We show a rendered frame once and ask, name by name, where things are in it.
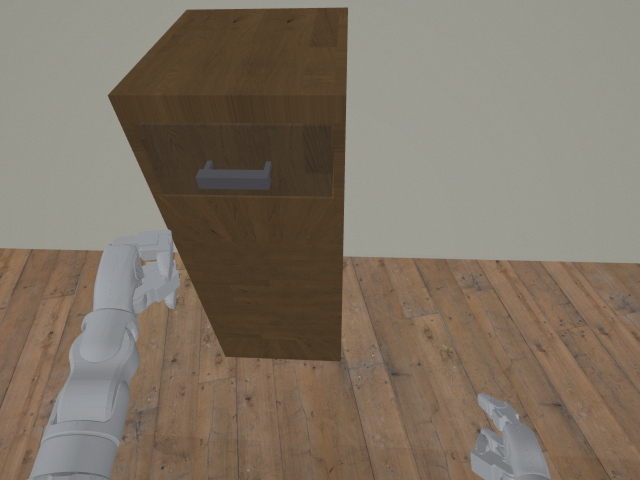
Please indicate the robot right hand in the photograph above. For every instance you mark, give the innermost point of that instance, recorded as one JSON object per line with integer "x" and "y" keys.
{"x": 517, "y": 453}

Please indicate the cabinet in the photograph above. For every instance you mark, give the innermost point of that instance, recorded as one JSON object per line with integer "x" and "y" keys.
{"x": 268, "y": 270}

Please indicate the handle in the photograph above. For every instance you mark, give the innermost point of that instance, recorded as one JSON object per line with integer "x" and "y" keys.
{"x": 209, "y": 178}

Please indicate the drawer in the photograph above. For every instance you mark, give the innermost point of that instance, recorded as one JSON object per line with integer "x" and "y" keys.
{"x": 302, "y": 155}

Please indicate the robot left forearm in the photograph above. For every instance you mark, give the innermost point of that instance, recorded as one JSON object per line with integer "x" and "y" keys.
{"x": 86, "y": 424}

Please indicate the robot left hand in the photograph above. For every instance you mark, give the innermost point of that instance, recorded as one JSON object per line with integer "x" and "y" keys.
{"x": 120, "y": 272}

